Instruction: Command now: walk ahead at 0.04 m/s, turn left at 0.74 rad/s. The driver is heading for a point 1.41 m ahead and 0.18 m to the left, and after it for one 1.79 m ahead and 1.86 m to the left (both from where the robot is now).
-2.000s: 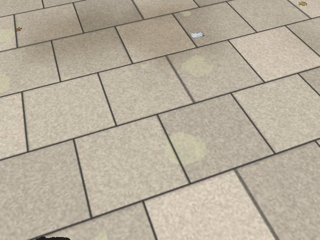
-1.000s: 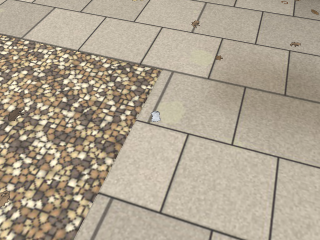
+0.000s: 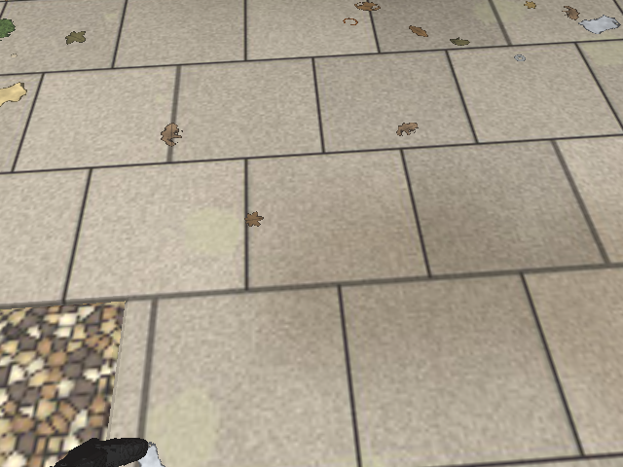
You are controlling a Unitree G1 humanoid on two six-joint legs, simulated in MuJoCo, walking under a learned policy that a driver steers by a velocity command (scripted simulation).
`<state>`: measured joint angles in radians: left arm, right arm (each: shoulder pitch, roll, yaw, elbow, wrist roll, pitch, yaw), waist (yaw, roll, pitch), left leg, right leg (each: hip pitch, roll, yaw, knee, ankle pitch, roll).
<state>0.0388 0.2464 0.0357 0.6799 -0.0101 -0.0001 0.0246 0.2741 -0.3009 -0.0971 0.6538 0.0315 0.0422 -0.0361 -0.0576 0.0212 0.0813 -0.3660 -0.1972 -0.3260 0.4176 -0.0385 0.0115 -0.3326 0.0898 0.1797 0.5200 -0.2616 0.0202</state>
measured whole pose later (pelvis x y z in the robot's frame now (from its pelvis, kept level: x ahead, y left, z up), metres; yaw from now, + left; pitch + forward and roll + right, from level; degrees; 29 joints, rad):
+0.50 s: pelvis +0.03 +0.03 -0.01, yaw +27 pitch +2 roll -1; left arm 0.15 0.33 0.09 0.73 0.00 0.00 0.00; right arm 0.13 -0.31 -0.07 0.53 0.01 0.07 0.01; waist 0.04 -0.02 0.07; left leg -0.36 0.02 0.03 0.61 -0.28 0.01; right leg -0.31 -0.13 -0.16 0.77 -0.46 0.05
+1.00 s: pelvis +0.05 +0.01 -0.01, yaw +10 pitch +2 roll +2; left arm 0.22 0.31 0.09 0.62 -0.02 0.06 0.00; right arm 0.09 -0.31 -0.10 0.71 -0.01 0.03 -0.02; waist 0.02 0.04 0.05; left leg -0.36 0.12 0.17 0.85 -0.50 -0.05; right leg -0.35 -0.02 -0.07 0.68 -0.36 -0.05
